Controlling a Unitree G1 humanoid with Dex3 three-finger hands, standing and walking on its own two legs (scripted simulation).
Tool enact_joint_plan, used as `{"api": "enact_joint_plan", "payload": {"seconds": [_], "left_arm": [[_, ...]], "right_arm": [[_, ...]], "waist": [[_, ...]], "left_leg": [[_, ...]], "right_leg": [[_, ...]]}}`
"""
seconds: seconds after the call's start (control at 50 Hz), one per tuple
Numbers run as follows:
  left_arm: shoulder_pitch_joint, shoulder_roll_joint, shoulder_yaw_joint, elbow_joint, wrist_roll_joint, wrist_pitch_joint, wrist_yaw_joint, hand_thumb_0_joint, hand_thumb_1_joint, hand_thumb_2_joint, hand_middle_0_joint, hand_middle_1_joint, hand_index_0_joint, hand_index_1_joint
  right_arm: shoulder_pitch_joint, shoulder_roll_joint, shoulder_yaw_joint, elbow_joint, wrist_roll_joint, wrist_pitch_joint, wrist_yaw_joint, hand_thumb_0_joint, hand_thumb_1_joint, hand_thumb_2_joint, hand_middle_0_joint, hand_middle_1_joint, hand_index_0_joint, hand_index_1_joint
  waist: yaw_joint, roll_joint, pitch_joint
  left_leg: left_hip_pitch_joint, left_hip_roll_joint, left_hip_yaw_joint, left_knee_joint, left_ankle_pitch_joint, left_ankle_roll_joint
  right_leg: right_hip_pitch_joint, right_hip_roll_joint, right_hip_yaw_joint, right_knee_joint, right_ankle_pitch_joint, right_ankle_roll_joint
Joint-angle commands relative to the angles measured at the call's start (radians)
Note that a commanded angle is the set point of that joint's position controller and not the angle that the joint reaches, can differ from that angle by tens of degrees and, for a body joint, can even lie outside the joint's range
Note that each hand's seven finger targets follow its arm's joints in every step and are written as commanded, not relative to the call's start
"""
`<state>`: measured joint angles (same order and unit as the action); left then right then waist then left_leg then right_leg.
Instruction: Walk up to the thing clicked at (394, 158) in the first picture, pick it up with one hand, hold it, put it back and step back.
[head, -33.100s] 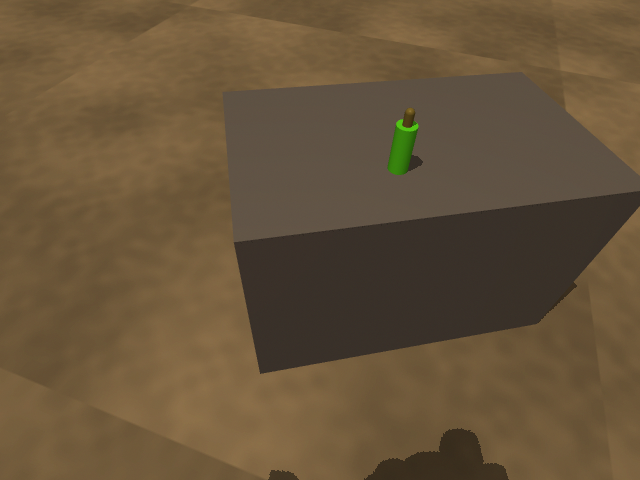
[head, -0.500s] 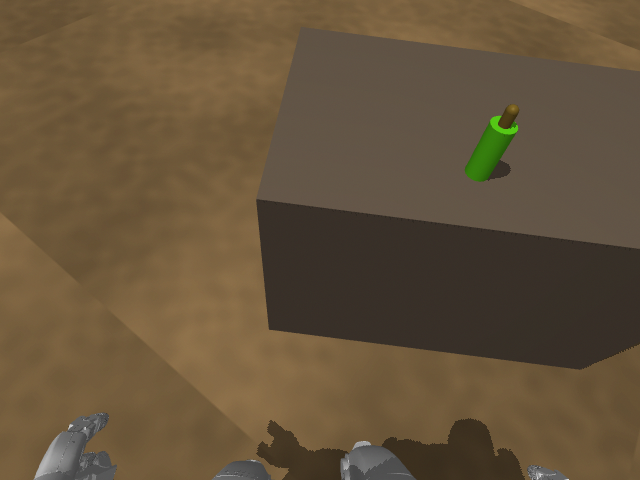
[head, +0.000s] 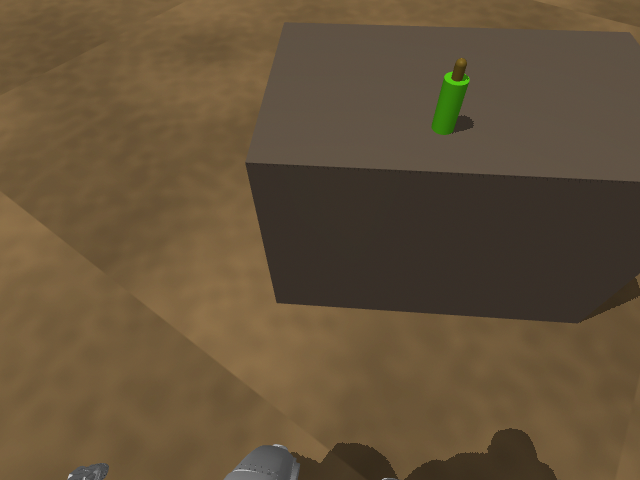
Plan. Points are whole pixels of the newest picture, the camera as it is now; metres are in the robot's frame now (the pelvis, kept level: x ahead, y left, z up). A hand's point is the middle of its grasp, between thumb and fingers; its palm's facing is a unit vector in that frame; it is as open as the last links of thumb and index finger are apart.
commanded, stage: step back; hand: right
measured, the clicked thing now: (451, 96) +0.84 -0.22 -0.03
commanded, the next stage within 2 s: stand in 1.88 s
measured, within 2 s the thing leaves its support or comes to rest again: neither
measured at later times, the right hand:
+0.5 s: hand out of the picture -0.03 -0.31 -0.15, palm faces -0.03 +0.92 -0.40, open 7.4 cm
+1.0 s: hand out of the picture -0.20 -0.28 -0.14, palm faces -0.13 +0.92 -0.37, open 7.4 cm
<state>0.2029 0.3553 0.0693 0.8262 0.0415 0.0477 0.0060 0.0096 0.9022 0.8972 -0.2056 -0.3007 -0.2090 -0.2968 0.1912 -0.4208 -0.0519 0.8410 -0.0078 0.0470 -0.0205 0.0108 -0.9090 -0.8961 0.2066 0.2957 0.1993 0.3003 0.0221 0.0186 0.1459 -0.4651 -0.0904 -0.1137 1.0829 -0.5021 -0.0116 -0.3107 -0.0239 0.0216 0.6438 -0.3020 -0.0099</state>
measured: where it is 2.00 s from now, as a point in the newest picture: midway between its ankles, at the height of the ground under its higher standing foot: outside the picture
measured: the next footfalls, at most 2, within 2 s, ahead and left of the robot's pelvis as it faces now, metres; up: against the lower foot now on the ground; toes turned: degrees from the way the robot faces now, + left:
left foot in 0.12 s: -0.01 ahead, +0.13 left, +0.00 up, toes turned +1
right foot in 0.42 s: -0.14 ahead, -0.14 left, +0.00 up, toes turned +1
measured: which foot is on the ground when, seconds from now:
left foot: up 0.00-0.10, down 0.12-0.46, up 0.48-0.78, down 0.80-1.00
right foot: down 0.00-0.12, up 0.14-0.40, down 0.42-0.84, up 0.86-1.00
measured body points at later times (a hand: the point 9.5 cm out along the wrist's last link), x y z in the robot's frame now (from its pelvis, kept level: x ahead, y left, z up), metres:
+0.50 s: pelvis -0.17 -0.04 -0.01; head -0.12 -0.05 +0.44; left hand -0.09 +0.28 -0.12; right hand -0.03 -0.35 -0.12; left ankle -0.07 +0.12 -0.70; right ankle -0.18 -0.14 -0.73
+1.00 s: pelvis -0.30 -0.02 +0.00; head -0.28 -0.01 +0.45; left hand -0.27 +0.31 -0.12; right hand -0.20 -0.32 -0.12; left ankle -0.31 +0.09 -0.73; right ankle -0.26 -0.15 -0.70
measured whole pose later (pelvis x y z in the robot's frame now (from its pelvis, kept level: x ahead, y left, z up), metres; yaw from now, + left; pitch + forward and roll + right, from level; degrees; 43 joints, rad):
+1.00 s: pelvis -0.30 -0.02 +0.00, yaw +5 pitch -3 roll +0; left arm 0.23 0.41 0.07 0.97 0.01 0.03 -0.01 0.01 0.91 0.90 -0.20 -0.30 -0.21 -0.30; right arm 0.20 -0.34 -0.04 0.96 -0.06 0.03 0.02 0.01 -0.91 -0.90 0.21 0.30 0.20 0.30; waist 0.01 -0.03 0.07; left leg -0.21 -0.01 0.01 0.59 -0.33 0.03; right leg -0.39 0.01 0.05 0.86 -0.44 -0.01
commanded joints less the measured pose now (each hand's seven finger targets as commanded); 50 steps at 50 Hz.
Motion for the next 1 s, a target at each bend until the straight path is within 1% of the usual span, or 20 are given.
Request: {"api": "enact_joint_plan", "payload": {"seconds": [0.0,0.06,0.08,0.12,0.14,0.2,0.32,0.38,0.4,0.42,0.44,0.46,0.5,0.58,0.68,0.76,0.78,0.82,0.88,0.98], "left_arm": [[-0.036,0.279,0.074,-0.106,0.0,-0.027,0.033,0.0,0.9,0.9,-0.2,-0.3,-0.2,-0.3],[-0.093,0.271,0.06,-0.126,-0.022,-0.009,0.026,0.0,0.9,0.9,-0.2,-0.3,-0.2,-0.3],[-0.067,0.232,0.045,-0.127,-0.023,-0.002,0.022,0.0,0.9,0.9,-0.2,-0.3,-0.2,-0.3],[-0.108,0.225,0.053,-0.14,-0.032,0.002,0.03,0.0,0.9,0.9,-0.2,-0.3,-0.2,-0.3],[-0.122,0.241,0.063,-0.117,-0.022,0.005,0.035,0.0,0.9,0.9,-0.2,-0.3,-0.2,-0.3],[-0.037,0.232,0.066,-0.062,-0.042,0.008,0.023,0.0,0.9,0.9,-0.2,-0.3,-0.2,-0.3],[-0.041,0.201,0.054,-0.055,-0.023,-0.018,0.008,0.0,0.9,0.9,-0.2,-0.3,-0.2,-0.3],[0.077,0.188,0.05,0.011,-0.015,-0.034,0.012,0.0,0.9,0.9,-0.2,-0.3,-0.2,-0.3],[0.065,0.24,0.065,0.013,-0.001,-0.04,0.014,0.0,0.9,0.9,-0.2,-0.3,-0.2,-0.3],[0.058,0.328,0.092,-0.002,0.01,-0.043,0.015,0.0,0.9,0.9,-0.2,-0.3,-0.2,-0.3],[0.009,0.43,0.11,-0.031,0.01,-0.038,0.016,0.0,0.9,0.9,-0.2,-0.3,-0.2,-0.3],[-0.033,0.401,0.1,-0.049,0.003,-0.043,0.02,0.0,0.9,0.9,-0.2,-0.3,-0.2,-0.3],[-0.152,0.295,0.066,-0.063,-0.002,-0.047,0.026,0.0,0.9,0.9,-0.2,-0.3,-0.2,-0.3],[-0.044,0.27,0.066,-0.061,0.006,-0.047,0.033,0.0,0.9,0.9,-0.2,-0.3,-0.2,-0.3],[0.034,0.294,0.076,-0.039,0.001,-0.044,0.043,0.0,0.9,0.9,-0.2,-0.3,-0.2,-0.3],[-0.072,0.312,0.064,-0.048,-0.009,-0.034,0.031,0.0,0.9,0.9,-0.2,-0.3,-0.2,-0.3],[-0.036,0.27,0.045,-0.036,-0.006,-0.033,0.028,0.0,0.9,0.9,-0.2,-0.3,-0.2,-0.3],[-0.117,0.244,0.043,-0.032,-0.023,-0.038,0.03,0.0,0.9,0.9,-0.2,-0.3,-0.2,-0.3],[-0.04,0.233,0.047,0.041,-0.035,-0.045,0.006,0.0,0.9,0.9,-0.2,-0.3,-0.2,-0.3],[-0.033,0.215,0.036,0.069,-0.022,-0.069,-0.015,0.0,0.9,0.9,-0.2,-0.3,-0.2,-0.3]], "right_arm": [[-0.002,-0.144,-0.042,-0.081,-0.011,-0.032,-0.009,0.0,-0.9,-0.9,0.2,0.3,0.2,0.3],[0.107,-0.148,-0.054,-0.029,-0.014,-0.041,-0.004,0.0,-0.9,-0.9,0.2,0.3,0.2,0.3],[0.09,-0.177,-0.064,-0.03,-0.022,-0.047,-0.006,0.0,-0.9,-0.9,0.2,0.3,0.2,0.3],[0.026,-0.364,-0.098,-0.064,-0.025,-0.044,0.002,0.0,-0.9,-0.9,0.2,0.3,0.2,0.3],[0.009,-0.34,-0.098,-0.061,-0.029,-0.048,-0.001,0.0,-0.9,-0.9,0.2,0.3,0.2,0.3],[-0.093,-0.231,-0.058,-0.071,-0.03,-0.047,-0.013,0.0,-0.9,-0.9,0.2,0.3,0.2,0.3],[-0.011,-0.221,-0.063,-0.067,-0.034,-0.026,-0.007,0.0,-0.9,-0.9,0.2,0.3,0.2,0.3],[-0.079,-0.231,-0.058,-0.079,-0.008,-0.003,0.0,0.0,-0.9,-0.9,0.2,0.3,0.2,0.3],[-0.073,-0.19,-0.043,-0.085,-0.005,-0.001,0.003,0.0,-0.9,-0.9,0.2,0.3,0.2,0.3],[-0.049,-0.128,-0.024,-0.099,-0.001,-0.004,0.003,0.0,-0.9,-0.9,0.2,0.3,0.2,0.3],[-0.118,-0.143,-0.041,-0.114,-0.005,-0.001,-0.018,0.0,-0.9,-0.9,0.2,0.3,0.2,0.3],[-0.126,-0.182,-0.059,-0.103,-0.002,0.004,-0.021,0.0,-0.9,-0.9,0.2,0.3,0.2,0.3],[-0.035,-0.168,-0.045,-0.05,0.008,0.0,-0.019,0.0,-0.9,-0.9,0.2,0.3,0.2,0.3],[-0.029,-0.147,-0.035,-0.05,-0.005,-0.001,-0.016,0.0,-0.9,-0.9,0.2,0.3,0.2,0.3],[-0.06,-0.149,-0.045,-0.055,-0.021,-0.012,-0.004,0.0,-0.9,-0.9,0.2,0.3,0.2,0.3],[0.101,-0.163,-0.067,0.037,-0.021,-0.015,0.017,0.0,-0.9,-0.9,0.2,0.3,0.2,0.3],[0.106,-0.174,-0.076,0.058,-0.028,-0.019,0.018,0.0,-0.9,-0.9,0.2,0.3,0.2,0.3],[0.005,-0.317,-0.092,0.018,-0.04,-0.026,0.026,0.0,-0.9,-0.9,0.2,0.3,0.2,0.3],[-0.149,-0.189,-0.048,0.008,-0.045,-0.056,0.014,0.0,-0.9,-0.9,0.2,0.3,0.2,0.3],[-0.103,-0.188,-0.058,0.03,-0.049,-0.057,0.024,0.0,-0.9,-0.9,0.2,0.3,0.2,0.3]], "waist": [[0.021,-0.213,-0.164],[-0.033,-0.182,-0.217],[-0.016,-0.086,-0.231],[-0.045,0.208,-0.223],[-0.048,0.147,-0.187],[0.026,0.085,-0.135],[-0.037,0.177,-0.192],[0.022,0.177,-0.26],[0.008,0.107,-0.227],[0.004,-0.141,-0.188],[0.069,-0.284,-0.149],[0.042,-0.212,-0.08],[-0.05,-0.08,-0.068],[0.014,-0.106,-0.13],[0.059,-0.198,-0.202],[-0.031,-0.205,-0.213],[-0.029,-0.115,-0.202],[-0.079,0.213,-0.117],[0.02,0.035,-0.045],[-0.034,0.166,-0.066]], "left_leg": [[0.012,0.063,0.055,-0.276,-0.013,0.008],[0.21,0.058,0.134,-0.649,0.245,0.032],[0.271,0.125,0.01,-0.688,0.352,0.056],[0.208,0.485,-0.418,-0.722,0.637,0.308],[0.12,0.506,-0.442,-0.732,0.6,0.341],[0.125,0.365,-0.155,-0.668,0.62,0.252],[0.343,0.338,-0.122,-0.593,0.637,0.252],[0.274,0.286,-0.046,-0.471,0.579,0.172],[0.102,0.222,-0.029,-0.43,0.423,0.112],[-0.14,0.059,0.015,-0.265,0.11,0.047],[-0.099,0.001,-0.036,-0.03,-0.14,0.014],[-0.051,0.032,-0.122,0.112,-0.119,0.005],[-0.047,-0.016,-0.1,0.167,0.003,0.012],[-0.059,-0.005,-0.032,0.127,-0.009,-0.012],[-0.017,0.06,0.044,-0.233,-0.071,-0.008],[0.297,0.062,0.143,-0.607,0.096,0.049],[0.383,0.073,0.09,-0.674,0.09,0.067],[0.162,0.451,-0.455,-0.888,-0.355,0.267],[0.095,0.304,-0.179,-0.811,-0.042,0.189],[0.196,0.302,-0.119,-0.791,-0.106,0.183]], "right_leg": [[0.203,-0.239,0.202,-0.115,0.488,-0.19],[0.151,-0.201,0.165,0.009,0.428,-0.142],[0.067,-0.147,0.135,0.079,0.297,-0.093],[-0.125,0.086,0.05,0.421,-0.359,-0.011],[-0.102,0.093,0.151,0.561,-0.363,-0.01],[-0.123,0.108,0.161,0.646,-0.225,-0.013],[-0.084,0.061,0.023,0.176,-0.23,0.028],[0.119,0.057,-0.045,-0.24,0.038,-0.006],[0.202,0.008,0.058,-0.226,0.072,-0.029],[0.254,-0.186,0.348,-0.264,0.066,-0.092],[-0.017,-0.416,0.562,-0.336,0.128,-0.285],[-0.153,-0.432,0.561,-0.363,0.114,-0.307],[-0.086,-0.237,0.228,-0.215,0.382,-0.193],[0.09,-0.211,0.169,-0.146,0.486,-0.186],[0.261,-0.269,0.267,-0.169,0.245,-0.201],[0.025,-0.242,0.195,-0.182,-0.018,-0.139],[-0.078,-0.187,0.142,-0.108,-0.112,-0.087],[-0.251,0.017,-0.021,0.257,-0.329,0.004],[-0.138,0.039,0.106,0.376,-0.116,-0.011],[-0.043,0.028,-0.016,0.043,-0.188,0.01]]}}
